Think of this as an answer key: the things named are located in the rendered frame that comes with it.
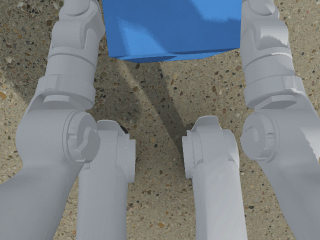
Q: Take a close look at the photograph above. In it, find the robot left thigh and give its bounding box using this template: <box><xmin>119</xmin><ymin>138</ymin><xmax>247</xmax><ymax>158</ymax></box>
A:
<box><xmin>75</xmin><ymin>130</ymin><xmax>136</xmax><ymax>240</ymax></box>

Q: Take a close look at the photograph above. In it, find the robot left upper arm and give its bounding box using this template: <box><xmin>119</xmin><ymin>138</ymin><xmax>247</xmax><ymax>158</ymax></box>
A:
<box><xmin>0</xmin><ymin>109</ymin><xmax>101</xmax><ymax>240</ymax></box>

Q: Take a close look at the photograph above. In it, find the carton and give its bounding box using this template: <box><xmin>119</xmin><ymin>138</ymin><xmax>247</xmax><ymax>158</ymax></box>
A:
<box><xmin>102</xmin><ymin>0</ymin><xmax>242</xmax><ymax>63</ymax></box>

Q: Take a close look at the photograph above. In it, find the robot left forearm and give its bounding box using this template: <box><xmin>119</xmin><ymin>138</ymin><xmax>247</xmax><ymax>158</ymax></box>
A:
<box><xmin>15</xmin><ymin>0</ymin><xmax>106</xmax><ymax>149</ymax></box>

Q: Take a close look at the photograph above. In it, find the robot right shin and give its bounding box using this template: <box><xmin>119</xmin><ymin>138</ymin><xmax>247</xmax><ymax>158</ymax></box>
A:
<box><xmin>190</xmin><ymin>115</ymin><xmax>240</xmax><ymax>168</ymax></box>

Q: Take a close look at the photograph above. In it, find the robot right forearm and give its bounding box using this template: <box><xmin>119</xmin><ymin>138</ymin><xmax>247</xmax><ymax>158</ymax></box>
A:
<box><xmin>239</xmin><ymin>0</ymin><xmax>320</xmax><ymax>119</ymax></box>

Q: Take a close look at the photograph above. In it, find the robot right upper arm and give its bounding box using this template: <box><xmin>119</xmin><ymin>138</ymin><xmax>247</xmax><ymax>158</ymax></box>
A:
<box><xmin>240</xmin><ymin>108</ymin><xmax>320</xmax><ymax>240</ymax></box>

